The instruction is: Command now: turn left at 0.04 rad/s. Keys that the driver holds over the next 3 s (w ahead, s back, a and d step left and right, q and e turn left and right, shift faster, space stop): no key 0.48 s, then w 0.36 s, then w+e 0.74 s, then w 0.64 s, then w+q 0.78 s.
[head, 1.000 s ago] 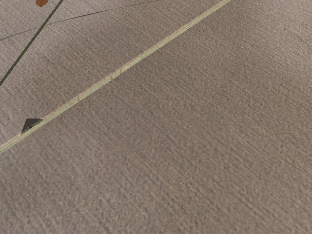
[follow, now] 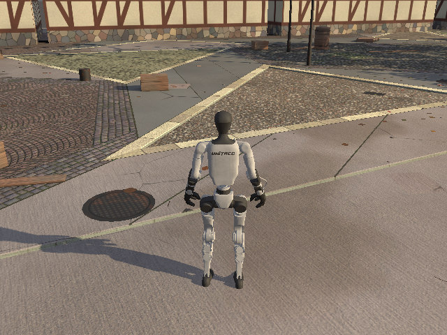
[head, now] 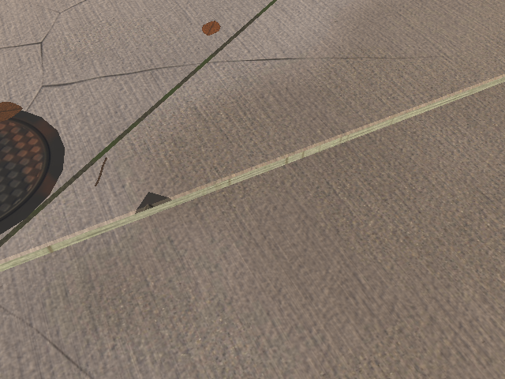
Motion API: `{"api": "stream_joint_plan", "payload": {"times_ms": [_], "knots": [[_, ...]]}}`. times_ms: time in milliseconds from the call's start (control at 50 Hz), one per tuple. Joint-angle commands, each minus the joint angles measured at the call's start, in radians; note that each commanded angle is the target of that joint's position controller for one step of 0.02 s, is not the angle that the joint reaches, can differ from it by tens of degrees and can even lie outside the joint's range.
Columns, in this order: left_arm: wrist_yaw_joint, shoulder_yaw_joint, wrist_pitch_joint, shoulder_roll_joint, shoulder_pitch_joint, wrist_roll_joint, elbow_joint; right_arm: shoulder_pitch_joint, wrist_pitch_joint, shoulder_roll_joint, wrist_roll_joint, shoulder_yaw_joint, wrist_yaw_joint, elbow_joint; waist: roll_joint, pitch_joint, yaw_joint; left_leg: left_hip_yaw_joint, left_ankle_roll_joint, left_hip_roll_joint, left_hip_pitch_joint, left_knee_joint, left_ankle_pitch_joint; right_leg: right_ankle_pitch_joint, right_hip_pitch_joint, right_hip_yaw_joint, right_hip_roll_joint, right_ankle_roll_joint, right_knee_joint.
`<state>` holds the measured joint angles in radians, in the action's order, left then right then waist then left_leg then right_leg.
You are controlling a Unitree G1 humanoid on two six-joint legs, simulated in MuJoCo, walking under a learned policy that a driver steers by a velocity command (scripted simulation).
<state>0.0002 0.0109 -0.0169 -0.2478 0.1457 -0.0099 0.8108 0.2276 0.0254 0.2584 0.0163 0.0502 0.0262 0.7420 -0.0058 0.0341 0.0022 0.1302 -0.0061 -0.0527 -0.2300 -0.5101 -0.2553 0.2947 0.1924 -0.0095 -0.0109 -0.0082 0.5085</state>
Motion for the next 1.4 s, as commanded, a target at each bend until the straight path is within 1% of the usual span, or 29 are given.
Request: {"api": "stream_joint_plan", "payload": {"times_ms": [20, 480, 520, 540, 580, 620, 680, 740, 760, 780, 800, 820, 840, 860, 920, 960, 1060, 1140, 1160, 1200, 1240, 1260, 1280, 1300, 1320, 1340, 1360, 1380, 1400], "knots": [[-0.002, 0.025, -0.011, -0.118, -0.015, 0.001, -0.044, -0.015, -0.016, 0.106, -0.001, 0.026, 0.007, -0.051, 0.025, -0.049, -0.01, 0.062, 0.019, 0.066, 0.037, 0.063, 0.202, -0.112, 0.019, -0.065, 0.068, -0.028, -0.092], [-0.011, 0.011, -0.015, -0.124, 0.044, 0.006, 0.122, -0.004, -0.014, 0.091, -0.009, 0.022, 0.026, 0.138, 0.006, -0.014, -0.012, 0.032, 0.002, 0.057, 0.082, 0.092, 0.216, -0.111, 0.022, -0.065, 0.052, -0.031, -0.144], [-0.017, 0.015, -0.01, -0.137, 0.068, 0.012, 0.141, 0.009, -0.013, 0.077, -0.014, 0.018, 0.027, 0.165, -0.028, -0.018, -0.016, -0.021, 0.006, 0.011, 0.054, 0.058, -0.014, 0.155, 0.02, -0.083, 0.049, -0.053, -0.182], [-0.021, 0.026, -0.006, -0.17, 0.078, 0.019, 0.143, 0.0, -0.017, 0.079, -0.02, 0.02, 0.027, 0.166, -0.075, 0.013, -0.026, -0.063, 0.009, -0.021, -0.019, -0.006, -0.165, 0.333, 0.024, -0.144, 0.081, -0.089, -0.219], [-0.031, 0.046, -0.01, -0.232, 0.128, 0.027, 0.153, -0.067, -0.047, 0.076, -0.031, 0.015, 0.018, 0.133, -0.165, 0.096, -0.05, -0.111, 0.014, 0.007, -0.197, -0.179, -0.193, 0.549, 0.012, -0.409, 0.28, -0.206, -0.362], [-0.036, 0.054, -0.028, -0.232, 0.144, 0.019, 0.151, -0.11, -0.08, 0.088, -0.04, 0.017, 0.002, 0.118, -0.143, 0.141, -0.062, -0.077, 0.023, 0.086, -0.318, -0.319, -0.212, 0.444, -0.016, -0.506, 0.367, -0.262, -0.404], [-0.028, 0.057, -0.037, -0.211, 0.117, 0.039, 0.129, -0.099, -0.108, 0.082, -0.046, 0.015, -0.021, 0.129, -0.106, 0.097, -0.042, -0.1, 0.035, 0.12, -0.297, -0.209, -0.202, 0.251, -0.089, -0.365, 0.305, -0.21, -0.38], [-0.021, 0.061, -0.024, -0.224, 0.089, 0.049, 0.12, 0.009, -0.118, 0.063, -0.042, 0.019, -0.032, 0.194, -0.095, 0.029, 0.023, -0.21, 0.019, 0.037, 0.07, 0.026, 0.054, 0.127, 0.083, -0.178, 0.193, -0.166, -0.29], [-0.019, 0.054, -0.022, -0.202, 0.101, 0.043, 0.119, 0.085, -0.113, 0.076, -0.044, 0.029, -0.03, 0.229, -0.077, 0.001, 0.051, -0.222, 0.013, 0.009, 0.188, 0.039, 0.067, 0.122, 0.144, -0.153, 0.166, -0.153, -0.23], [-0.014, 0.039, -0.027, -0.16, 0.093, 0.036, 0.115, 0.165, -0.109, 0.096, -0.05, 0.039, -0.024, 0.25, -0.036, -0.021, 0.091, -0.161, 0.03, 0.045, 0.298, 0.074, 0.032, 0.086, 0.215, -0.108, 0.129, -0.121, -0.109], [-0.002, 0.012, -0.036, -0.074, 0.07, 0.014, 0.09, 0.274, -0.108, 0.166, -0.045, 0.053, -0.012, 0.261, 0.183, -0.063, 0.128, 0.147, 0.103, 0.256, 0.396, 0.205, -0.11, 0.11, 0.336, 0.005, 0.039, -0.048, 0.246], [-0.006, 0.014, -0.057, -0.068, 0.057, 0.033, 0.038, 0.336, -0.119, 0.258, -0.028, 0.065, -0.03, 0.272, 0.331, -0.07, 0.12, 0.567, 0.256, 0.436, 0.435, 0.351, -0.315, 0.28, 0.536, -0.008, -0.054, -0.035, 0.49], [-0.006, 0.03, -0.072, -0.144, 0.051, 0.056, 0.037, 0.246, -0.135, 0.192, -0.023, 0.043, -0.038, 0.253, 0.173, 0.008, 0.081, 0.566, 0.278, 0.455, 0.365, 0.362, -0.41, 0.244, 0.614, -0.092, 0.028, -0.055, 0.633], [0.002, 0.036, -0.082, -0.162, 0.062, 0.072, 0.046, 0.169, -0.146, 0.142, -0.024, 0.028, -0.04, 0.226, 0.136, 0.064, 0.054, 0.44, 0.239, 0.412, 0.331, 0.367, -0.372, 0.13, 0.647, -0.116, 0.067, -0.079, 0.659], [0.015, 0.047, -0.079, -0.148, 0.062, 0.048, 0.067, 0.096, -0.143, 0.087, -0.014, 0.003, -0.041, 0.208, 0.108, 0.071, 0.022, 0.122, 0.143, 0.299, 0.275, 0.379, 0.021, -0.076, 0.585, -0.113, 0.118, -0.072, 0.577], [0.027, 0.042, -0.067, -0.108, 0.063, 0.045, 0.069, 0.142, -0.14, 0.088, -0.003, 0.002, -0.033, 0.225, 0.105, 0.05, 0.029, -0.002, 0.138, 0.266, 0.268, 0.373, 0.216, -0.152, 0.571, -0.095, 0.102, -0.049, 0.558], [0.03, 0.025, -0.056, -0.062, -0.095, 0.033, -0.022, 0.132, -0.139, 0.121, -0.001, 0.0, -0.009, 0.22, 0.071, 0.092, 0.05, -0.172, 0.141, 0.242, 0.165, 0.434, 0.319, -0.343, 0.512, -0.021, 0.074, -0.006, 0.261], [0.054, 0.012, -0.059, -0.043, -0.208, 0.032, -0.091, 0.198, -0.129, 0.133, -0.016, 0.002, 0.0, 0.244, 0.05, 0.12, 0.074, -0.238, 0.138, 0.282, 0.243, 0.416, 0.417, -0.365, 0.488, 0.043, 0.064, -0.038, 0.118], [0.062, 0.014, -0.061, -0.049, -0.216, 0.033, -0.106, 0.198, -0.122, 0.139, -0.019, 0.005, 0.001, 0.243, 0.053, 0.115, 0.065, -0.251, 0.134, 0.296, 0.287, 0.386, 0.491, -0.336, 0.489, 0.052, 0.057, -0.054, 0.098], [0.075, 0.028, -0.062, -0.079, -0.19, 0.035, -0.122, 0.169, -0.106, 0.167, -0.016, 0.013, 0.006, 0.226, 0.083, 0.06, 0.021, -0.282, 0.117, 0.312, 0.36, 0.268, 0.832, -0.256, 0.419, 0.097, 0.012, -0.094, 0.092], [0.079, 0.063, -0.053, -0.14, -0.024, 0.04, -0.096, 0.146, -0.082, 0.192, -0.006, 0.022, 0.017, 0.202, 0.125, -0.066, -0.075, -0.304, 0.097, 0.313, 0.383, 0.007, 1.135, -0.172, 0.222, 0.136, -0.056, -0.139, 0.118], [0.07, 0.094, -0.048, -0.192, 0.134, 0.042, -0.059, 0.13, -0.074, 0.197, -0.006, 0.022, 0.019, 0.185, 0.107, -0.153, -0.156, -0.314, 0.073, 0.285, 0.28, -0.213, 1.093, -0.202, -0.016, 0.113, -0.08, -0.175, 0.069], [0.045, 0.122, -0.031, -0.268, 0.275, 0.038, -0.036, 0.148, -0.085, 0.174, 0.006, 0.009, 0.017, 0.156, -0.025, -0.255, -0.193, -0.314, 0.042, 0.225, 0.026, -0.528, 0.71, -0.125, -0.316, -0.148, 0.075, -0.233, 0.04], [0.036, 0.127, -0.03, -0.31, 0.231, 0.038, -0.071, 0.229, -0.123, 0.027, 0.005, -0.031, -0.01, 0.119, -0.255, -0.365, -0.076, -0.194, -0.021, -0.028, -0.4, -0.931, -0.246, 0.075, -0.609, -0.781, 0.339, -0.452, -0.124], [0.033, 0.107, -0.037, -0.238, 0.236, 0.027, -0.062, 0.129, -0.174, 0.128, -0.027, -0.01, -0.031, 0.095, -0.141, -0.383, -0.137, 0.018, 0.019, 0.016, -0.503, -1.0, -0.259, 0.128, -0.598, -0.847, 0.336, -0.426, -0.234], [0.029, 0.097, -0.049, -0.197, 0.199, 0.018, -0.065, 0.043, -0.194, 0.164, -0.062, -0.001, -0.036, 0.05, -0.097, -0.233, -0.118, 0.005, 0.047, 0.068, -0.549, -0.952, -0.182, 0.076, -0.473, -0.679, 0.302, -0.37, -0.245], [0.035, 0.09, -0.063, -0.174, 0.126, 0.019, -0.077, 0.018, -0.202, 0.152, -0.053, -0.002, -0.028, 0.042, 0.036, -0.12, -0.061, -0.007, 0.05, 0.113, -0.515, -0.842, -0.115, -0.062, -0.288, -0.55, 0.252, -0.337, -0.263], [0.037, 0.083, -0.071, -0.147, 0.065, 0.016, -0.096, 0.021, -0.194, 0.159, -0.032, 0.008, -0.017, 0.05, 0.064, -0.09, -0.02, -0.013, 0.043, 0.148, -0.448, -0.746, -0.08, -0.163, -0.173, -0.457, 0.209, -0.309, -0.27], [0.036, 0.077, -0.072, -0.138, 0.031, 0.008, -0.113, 0.045, -0.178, 0.157, -0.021, 0.012, -0.015, 0.05, 0.046, -0.066, 0.012, -0.011, 0.031, 0.165, -0.386, -0.716, -0.064, -0.227, -0.082, -0.409, 0.178, -0.305, -0.293]]}}
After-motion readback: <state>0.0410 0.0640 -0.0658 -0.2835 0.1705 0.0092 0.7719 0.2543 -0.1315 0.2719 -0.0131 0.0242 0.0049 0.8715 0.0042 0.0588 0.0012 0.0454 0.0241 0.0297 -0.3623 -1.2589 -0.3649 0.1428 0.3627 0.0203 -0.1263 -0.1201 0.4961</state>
